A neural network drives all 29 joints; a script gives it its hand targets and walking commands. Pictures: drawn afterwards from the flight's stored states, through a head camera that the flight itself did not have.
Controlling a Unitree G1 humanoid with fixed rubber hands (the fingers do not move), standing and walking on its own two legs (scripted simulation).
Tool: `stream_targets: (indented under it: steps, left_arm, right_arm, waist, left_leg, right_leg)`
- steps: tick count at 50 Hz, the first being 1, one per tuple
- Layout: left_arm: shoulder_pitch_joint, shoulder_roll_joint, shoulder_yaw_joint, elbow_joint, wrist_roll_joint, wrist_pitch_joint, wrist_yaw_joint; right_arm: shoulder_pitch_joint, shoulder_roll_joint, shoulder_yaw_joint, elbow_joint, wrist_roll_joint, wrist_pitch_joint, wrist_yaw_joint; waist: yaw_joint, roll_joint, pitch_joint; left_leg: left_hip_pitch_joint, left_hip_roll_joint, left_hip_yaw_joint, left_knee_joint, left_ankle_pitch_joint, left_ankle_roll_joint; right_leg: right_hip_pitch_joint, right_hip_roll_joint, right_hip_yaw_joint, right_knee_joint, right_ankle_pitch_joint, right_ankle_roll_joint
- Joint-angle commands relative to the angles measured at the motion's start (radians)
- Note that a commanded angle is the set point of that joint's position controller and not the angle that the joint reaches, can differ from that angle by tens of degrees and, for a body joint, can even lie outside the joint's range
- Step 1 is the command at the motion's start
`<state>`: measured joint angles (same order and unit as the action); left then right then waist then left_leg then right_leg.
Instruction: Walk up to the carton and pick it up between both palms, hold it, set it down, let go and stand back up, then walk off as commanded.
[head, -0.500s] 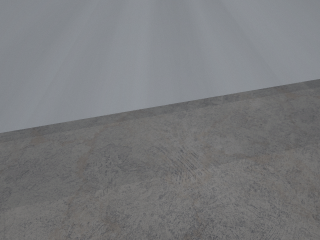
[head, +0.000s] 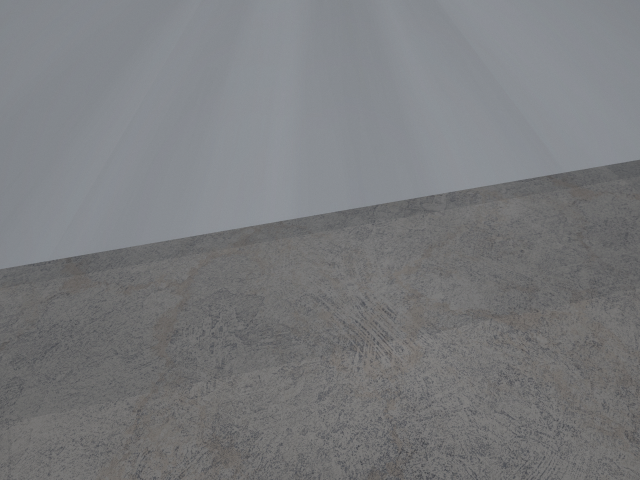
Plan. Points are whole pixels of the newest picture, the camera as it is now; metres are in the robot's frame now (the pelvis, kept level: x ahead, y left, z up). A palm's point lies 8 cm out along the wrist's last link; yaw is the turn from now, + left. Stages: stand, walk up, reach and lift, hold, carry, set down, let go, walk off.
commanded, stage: walk up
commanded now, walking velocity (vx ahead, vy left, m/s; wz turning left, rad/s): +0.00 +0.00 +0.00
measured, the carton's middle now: out of the picture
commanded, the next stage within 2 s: none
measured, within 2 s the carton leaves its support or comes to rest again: neither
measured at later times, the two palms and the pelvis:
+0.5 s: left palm out of the picture +0.06 +0.36 -0.12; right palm out of the picture +0.06 -0.26 -0.11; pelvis -0.04 +0.04 -0.01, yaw +6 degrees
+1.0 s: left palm out of the picture -0.10 +0.38 -0.08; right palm out of the picture +0.03 -0.21 -0.13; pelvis -0.13 +0.05 +0.00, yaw +13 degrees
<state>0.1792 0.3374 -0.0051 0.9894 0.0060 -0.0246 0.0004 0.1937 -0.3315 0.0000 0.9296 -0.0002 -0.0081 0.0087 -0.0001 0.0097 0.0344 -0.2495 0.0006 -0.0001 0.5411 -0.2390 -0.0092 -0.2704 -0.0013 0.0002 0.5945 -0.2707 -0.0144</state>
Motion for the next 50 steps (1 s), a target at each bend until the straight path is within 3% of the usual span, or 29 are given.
stream_targets:
  steps: [1,5,9,10,11,13,15,16,17,22,23,24,25,26,28,29,32,35,37,39,40,42,43,44,45,46,47,48,50]
  left_arm:
    - [-0.107,0.226,0.044,-0.055,0.010,-0.027,0.007]
    - [-0.062,0.211,0.033,-0.043,0.007,-0.037,0.003]
    - [-0.118,0.234,0.035,-0.039,0.007,-0.034,0.002]
    - [-0.107,0.286,0.095,-0.104,0.003,-0.015,0.003]
    - [-0.100,0.311,0.110,-0.111,0.002,0.000,0.008]
    - [-0.071,0.321,0.118,-0.133,0.000,0.019,0.015]
    - [-0.104,0.325,0.128,-0.169,0.014,0.026,0.021]
    - [-0.119,0.335,0.132,-0.194,0.016,0.022,0.023]
    - [-0.192,0.317,0.130,-0.205,0.016,0.023,0.024]
    - [-0.217,0.348,0.136,-0.223,0.024,0.040,0.010]
    - [-0.247,0.306,0.132,-0.208,0.020,0.049,0.008]
    - [-0.165,0.261,0.113,-0.212,-0.003,0.061,0.005]
    - [-0.115,0.200,0.104,-0.215,-0.021,0.065,0.001]
    - [-0.115,0.239,0.108,-0.216,-0.015,0.071,0.023]
    - [-0.150,0.257,0.118,-0.198,-0.019,0.080,0.021]
    - [-0.171,0.276,0.127,-0.177,-0.006,0.079,0.017]
    - [-0.076,0.277,0.128,-0.157,-0.009,0.087,0.016]
    - [-0.075,0.235,0.117,-0.190,-0.019,0.072,0.020]
    - [-0.087,0.240,0.114,-0.188,-0.022,0.065,0.027]
    - [-0.012,0.224,0.108,-0.176,-0.022,0.056,0.026]
    - [0.000,0.233,0.109,-0.162,-0.021,0.058,0.028]
    - [0.073,0.219,0.117,-0.149,-0.018,0.067,0.023]
    - [0.110,0.232,0.120,-0.132,-0.021,0.066,0.029]
    - [0.185,0.261,0.133,-0.110,-0.002,0.060,0.033]
    - [0.166,0.341,0.154,-0.128,0.008,0.059,0.032]
    - [-0.049,0.393,0.174,-0.183,0.014,0.058,0.031]
    - [-0.114,0.347,0.166,-0.236,0.019,0.042,0.033]
    - [-0.161,0.305,0.150,-0.244,0.013,0.027,0.036]
    - [-0.206,0.276,0.137,-0.248,0.008,0.018,0.036]
  right_arm:
    - [-0.079,-0.194,-0.042,-0.020,-0.011,-0.035,-0.015]
    - [-0.100,-0.212,-0.040,-0.014,-0.017,-0.035,-0.016]
    - [-0.079,-0.201,-0.046,-0.009,-0.012,-0.027,-0.014]
    - [-0.099,-0.291,-0.085,-0.096,-0.035,0.003,0.008]
    - [-0.076,-0.243,-0.079,-0.103,-0.022,0.013,0.014]
    - [-0.092,-0.265,-0.090,-0.139,-0.028,0.031,0.019]
    - [-0.042,-0.243,-0.101,-0.162,-0.042,0.053,0.023]
    - [0.007,-0.246,-0.101,-0.153,-0.040,0.058,0.031]
    - [0.038,-0.274,-0.107,-0.135,-0.041,0.066,0.035]
    - [0.102,-0.269,-0.125,-0.114,-0.034,0.057,0.055]
    - [0.121,-0.263,-0.127,-0.084,-0.053,0.056,0.050]
    - [0.105,-0.290,-0.132,-0.103,-0.061,0.055,0.041]
    - [0.038,-0.377,-0.143,-0.146,-0.068,0.056,0.041]
    - [-0.016,-0.423,-0.150,-0.175,-0.063,0.055,0.043]
    - [-0.122,-0.388,-0.143,-0.206,-0.061,0.058,0.034]
    - [-0.100,-0.352,-0.137,-0.202,-0.061,0.059,0.034]
    - [-0.034,-0.312,-0.130,-0.226,-0.054,0.055,0.029]
    - [-0.018,-0.291,-0.121,-0.248,-0.060,0.062,0.032]
    - [-0.005,-0.279,-0.119,-0.273,-0.059,0.070,0.036]
    - [-0.009,-0.279,-0.121,-0.290,-0.048,0.072,0.038]
    - [-0.021,-0.291,-0.120,-0.291,-0.055,0.075,0.041]
    - [-0.048,-0.283,-0.116,-0.295,-0.057,0.078,0.044]
    - [-0.075,-0.252,-0.104,-0.309,-0.044,0.080,0.044]
    - [-0.101,-0.249,-0.104,-0.312,-0.036,0.074,0.044]
    - [-0.087,-0.189,-0.091,-0.303,-0.023,0.065,0.045]
    - [-0.074,-0.217,-0.101,-0.289,-0.060,0.057,0.044]
    - [-0.055,-0.275,-0.114,-0.273,-0.064,0.060,0.043]
    - [0.012,-0.281,-0.112,-0.266,-0.058,0.057,0.053]
    - [0.083,-0.278,-0.116,-0.240,-0.052,0.060,0.068]
  waist:
    - [-0.010,0.006,0.005]
    - [0.022,-0.008,-0.044]
    - [-0.024,-0.014,-0.072]
    - [-0.001,0.001,0.005]
    - [-0.003,-0.038,-0.014]
    - [0.021,-0.108,-0.044]
    - [0.004,-0.284,-0.004]
    - [-0.017,-0.226,-0.022]
    - [-0.067,-0.199,-0.025]
    - [-0.088,-0.175,-0.063]
    - [-0.107,-0.059,-0.009]
    - [-0.078,0.045,-0.029]
    - [-0.011,0.277,-0.033]
    - [-0.041,0.315,-0.041]
    - [-0.020,0.200,0.049]
    - [-0.046,0.104,0.058]
    - [-0.042,0.101,-0.109]
    - [-0.043,0.192,-0.148]
    - [-0.058,0.161,-0.137]
    - [-0.036,0.161,-0.178]
    - [-0.035,0.148,-0.151]
    - [0.017,0.192,-0.140]
    - [0.033,0.141,-0.146]
    - [0.076,0.061,-0.161]
    - [0.076,-0.140,-0.184]
    - [0.021,-0.280,-0.085]
    - [-0.012,-0.125,-0.059]
    - [-0.064,-0.054,-0.043]
    - [-0.094,-0.048,-0.073]
  left_leg:
    - [0.029,0.098,-0.108,-0.154,-0.007,0.061]
    - [0.034,0.104,-0.130,-0.177,0.023,0.063]
    - [0.081,0.102,-0.097,-0.150,0.052,0.056]
    - [-0.149,0.062,-0.165,-0.048,0.352,0.068]
    - [-0.188,0.042,-0.124,0.005,0.386,0.043]
    - [-0.211,0.009,-0.080,0.123,0.252,0.048]
    - [-0.215,-0.016,-0.007,0.459,-0.277,0.024]
    - [-0.201,0.033,-0.078,0.528,-0.313,0.033]
    - [-0.174,0.049,-0.121,0.578,-0.311,0.028]
    - [-0.043,0.057,-0.013,0.113,-0.158,0.042]
    - [0.027,0.014,-0.008,-0.025,-0.052,0.052]
    - [0.015,0.068,-0.160,-0.175,0.110,0.085]
    - [0.023,0.227,-0.505,-0.261,0.294,0.149]
    - [-0.099,0.254,-0.596,-0.337,0.164,0.213]
    - [-0.150,0.219,-0.575,-0.375,0.057,0.181]
    - [-0.124,0.169,-0.538,-0.363,0.080,0.127]
    - [0.127,0.162,-0.504,-0.277,0.264,0.107]
    - [0.259,0.132,-0.452,-0.231,0.407,0.116]
    - [0.184,0.141,-0.458,-0.224,0.493,0.154]
    - [0.197,0.171,-0.521,-0.241,0.420,0.158]
    - [0.123,0.161,-0.487,-0.258,0.376,0.147]
    - [0.012,0.100,-0.484,-0.352,0.299,0.031]
    - [-0.027,0.094,-0.450,-0.345,0.229,-0.005]
    - [-0.198,0.003,-0.315,-0.299,0.029,-0.103]
    - [-0.361,-0.131,-0.141,0.001,-0.219,-0.171]
    - [-0.472,-0.096,-0.086,0.289,-0.233,-0.092]
    - [-0.394,-0.049,-0.157,0.444,-0.192,-0.061]
    - [-0.359,-0.054,-0.160,0.492,-0.144,-0.042]
    - [-0.281,-0.062,-0.145,0.625,-0.096,-0.031]
  right_leg:
    - [0.008,-0.119,0.179,-0.301,-0.025,-0.029]
    - [0.079,-0.113,0.135,-0.255,0.093,-0.033]
    - [0.042,-0.121,0.158,-0.281,0.086,-0.022]
    - [0.114,-0.113,0.077,-0.109,0.296,-0.057]
    - [0.152,-0.153,0.103,-0.108,0.333,-0.090]
    - [0.150,-0.257,0.154,-0.141,0.295,-0.144]
    - [-0.004,-0.462,0.285,-0.258,0.394,-0.296]
    - [-0.019,-0.502,0.281,-0.252,0.393,-0.319]
    - [-0.058,-0.466,0.220,-0.240,0.362,-0.292]
    - [-0.020,-0.326,0.044,-0.071,0.176,-0.125]
    - [-0.098,-0.257,-0.032,0.070,0.180,-0.085]
    - [-0.077,-0.125,-0.108,0.212,0.035,-0.038]
    - [-0.218,0.036,-0.122,0.327,-0.328,0.013]
    - [-0.224,0.055,0.005,0.443,-0.416,0.006]
    - [-0.265,0.028,0.023,0.510,-0.297,0.011]
    - [-0.253,0.009,0.024,0.502,-0.223,0.013]
    - [-0.217,0.027,0.029,0.429,-0.155,0.008]
    - [-0.225,0.054,0.016,0.291,-0.156,0.016]
    - [-0.178,0.059,0.012,0.232,-0.180,0.008]
    - [-0.112,0.056,0.051,0.129,-0.194,-0.013]
    - [-0.083,0.062,0.026,0.108,-0.184,-0.016]
    - [0.109,0.090,0.034,-0.083,-0.170,-0.046]
    - [0.183,0.075,0.014,-0.213,-0.093,-0.059]
    - [0.376,-0.005,0.058,-0.346,-0.093,-0.107]
    - [0.481,-0.281,0.277,-0.418,-0.148,-0.227]
    - [0.240,-0.484,0.404,-0.442,-0.115,-0.277]
    - [0.125,-0.478,0.367,-0.426,-0.023,-0.265]
    - [0.083,-0.435,0.286,-0.397,0.106,-0.211]
    - [0.076,-0.340,0.123,-0.301,0.295,-0.181]
